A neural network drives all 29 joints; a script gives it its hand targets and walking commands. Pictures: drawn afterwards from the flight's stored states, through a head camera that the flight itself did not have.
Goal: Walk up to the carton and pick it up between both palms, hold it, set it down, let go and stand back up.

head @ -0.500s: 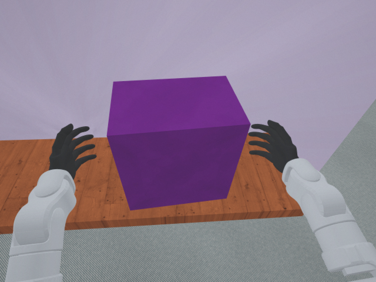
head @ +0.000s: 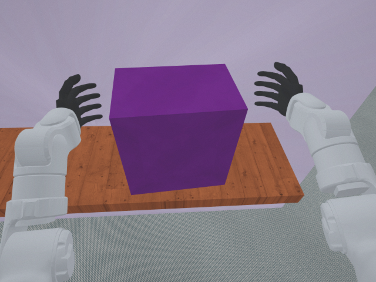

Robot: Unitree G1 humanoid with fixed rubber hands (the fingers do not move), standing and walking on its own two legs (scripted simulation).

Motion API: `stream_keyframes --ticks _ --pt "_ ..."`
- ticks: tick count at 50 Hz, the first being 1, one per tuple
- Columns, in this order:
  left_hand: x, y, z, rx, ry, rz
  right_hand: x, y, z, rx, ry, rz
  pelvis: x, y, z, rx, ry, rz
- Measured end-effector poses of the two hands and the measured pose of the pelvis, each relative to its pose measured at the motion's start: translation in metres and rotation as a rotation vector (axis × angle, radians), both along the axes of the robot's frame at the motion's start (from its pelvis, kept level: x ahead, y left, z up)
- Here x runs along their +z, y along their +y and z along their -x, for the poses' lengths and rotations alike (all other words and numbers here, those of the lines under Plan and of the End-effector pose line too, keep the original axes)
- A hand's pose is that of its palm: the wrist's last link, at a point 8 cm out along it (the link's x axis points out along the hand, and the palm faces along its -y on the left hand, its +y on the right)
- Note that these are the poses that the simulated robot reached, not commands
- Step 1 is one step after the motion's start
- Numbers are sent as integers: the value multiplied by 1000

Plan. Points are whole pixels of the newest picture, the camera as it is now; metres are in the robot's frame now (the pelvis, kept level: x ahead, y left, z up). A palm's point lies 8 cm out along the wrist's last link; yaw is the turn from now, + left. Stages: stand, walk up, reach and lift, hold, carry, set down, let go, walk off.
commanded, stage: reach and lift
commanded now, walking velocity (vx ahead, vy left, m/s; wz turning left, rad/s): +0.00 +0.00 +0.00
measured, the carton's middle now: (175, 132) +0.46 +0.04 +0.06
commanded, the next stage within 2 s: none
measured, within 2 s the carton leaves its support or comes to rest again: neither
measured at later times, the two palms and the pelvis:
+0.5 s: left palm (69, 101) +0.41 +0.25 +0.18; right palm (276, 85) +0.47 -0.17 +0.20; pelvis +0.00 +0.00 +0.00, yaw +2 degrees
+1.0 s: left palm (71, 124) +0.41 +0.27 +0.12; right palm (259, 106) +0.48 -0.16 +0.14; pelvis +0.02 +0.01 +0.00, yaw +1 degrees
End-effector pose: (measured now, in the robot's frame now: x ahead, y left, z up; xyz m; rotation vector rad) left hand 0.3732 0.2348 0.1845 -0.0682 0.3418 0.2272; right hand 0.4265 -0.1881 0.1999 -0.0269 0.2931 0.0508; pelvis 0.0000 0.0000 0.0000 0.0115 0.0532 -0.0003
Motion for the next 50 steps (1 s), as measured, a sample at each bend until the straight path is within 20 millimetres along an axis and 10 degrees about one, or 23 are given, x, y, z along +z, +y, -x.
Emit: stream_keyframes --ticks 11,36,50 --pt "3 30 -5 61 29 -33 0 -6 -20 -27 65 -7 -2 -3 10 23 41 5" --pt "20 29 -56 38 -11 -46 8 11 -65 -23 19 -4 0 10 -14 25 169 16" --pt "-63 32 -38 24 26 -6 -60 32 -53 40 49 -3 3 9 -22 26 174 17"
